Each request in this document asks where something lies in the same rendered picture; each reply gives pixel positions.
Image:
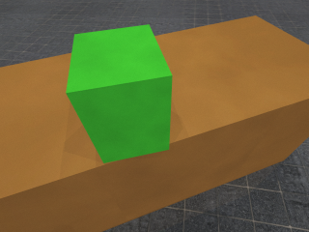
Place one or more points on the pedestal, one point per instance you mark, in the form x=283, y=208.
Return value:
x=239, y=104

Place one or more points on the carton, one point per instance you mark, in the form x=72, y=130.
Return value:
x=120, y=86

